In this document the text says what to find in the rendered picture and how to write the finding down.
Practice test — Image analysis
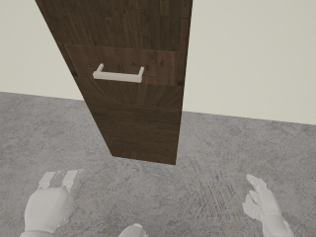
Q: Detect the right robot hand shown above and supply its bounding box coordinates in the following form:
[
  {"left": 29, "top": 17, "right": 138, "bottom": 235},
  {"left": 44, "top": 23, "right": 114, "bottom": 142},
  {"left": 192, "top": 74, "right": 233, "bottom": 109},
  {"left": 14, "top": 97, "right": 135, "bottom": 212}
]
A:
[{"left": 242, "top": 174, "right": 281, "bottom": 222}]

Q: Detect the handle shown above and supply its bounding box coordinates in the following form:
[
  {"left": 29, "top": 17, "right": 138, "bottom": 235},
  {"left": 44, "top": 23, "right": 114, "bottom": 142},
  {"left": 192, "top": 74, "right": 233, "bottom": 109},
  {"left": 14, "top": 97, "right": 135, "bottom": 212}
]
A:
[{"left": 93, "top": 63, "right": 144, "bottom": 83}]

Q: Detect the left robot hand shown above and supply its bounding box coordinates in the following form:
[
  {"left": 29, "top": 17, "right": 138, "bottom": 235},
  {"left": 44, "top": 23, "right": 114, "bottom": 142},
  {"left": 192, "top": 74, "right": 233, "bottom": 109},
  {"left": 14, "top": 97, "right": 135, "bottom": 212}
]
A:
[{"left": 24, "top": 169, "right": 87, "bottom": 233}]

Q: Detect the cabinet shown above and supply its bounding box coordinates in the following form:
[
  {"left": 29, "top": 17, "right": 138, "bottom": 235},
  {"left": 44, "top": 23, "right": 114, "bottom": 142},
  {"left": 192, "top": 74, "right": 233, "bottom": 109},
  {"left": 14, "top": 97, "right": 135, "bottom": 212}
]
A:
[{"left": 35, "top": 0, "right": 194, "bottom": 166}]

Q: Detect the drawer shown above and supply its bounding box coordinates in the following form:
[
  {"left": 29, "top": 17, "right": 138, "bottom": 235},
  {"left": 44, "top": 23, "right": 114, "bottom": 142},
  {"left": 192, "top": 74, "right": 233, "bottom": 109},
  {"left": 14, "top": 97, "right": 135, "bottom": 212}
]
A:
[{"left": 64, "top": 43, "right": 179, "bottom": 86}]

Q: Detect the left robot thigh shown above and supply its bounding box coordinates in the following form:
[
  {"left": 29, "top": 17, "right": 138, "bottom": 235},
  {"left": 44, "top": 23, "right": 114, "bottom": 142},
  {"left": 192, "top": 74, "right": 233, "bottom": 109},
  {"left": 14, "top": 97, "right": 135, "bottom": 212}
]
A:
[{"left": 119, "top": 225, "right": 148, "bottom": 237}]

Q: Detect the robot left shin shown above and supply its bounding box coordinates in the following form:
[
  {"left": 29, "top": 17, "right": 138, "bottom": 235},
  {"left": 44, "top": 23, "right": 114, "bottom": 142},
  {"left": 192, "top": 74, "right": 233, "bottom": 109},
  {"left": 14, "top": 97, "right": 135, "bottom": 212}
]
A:
[{"left": 133, "top": 223, "right": 142, "bottom": 228}]

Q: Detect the right robot forearm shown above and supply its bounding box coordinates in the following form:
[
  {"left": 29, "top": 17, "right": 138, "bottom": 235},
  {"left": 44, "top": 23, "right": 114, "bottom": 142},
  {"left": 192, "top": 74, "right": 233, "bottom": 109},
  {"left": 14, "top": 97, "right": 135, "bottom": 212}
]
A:
[{"left": 262, "top": 214, "right": 294, "bottom": 237}]

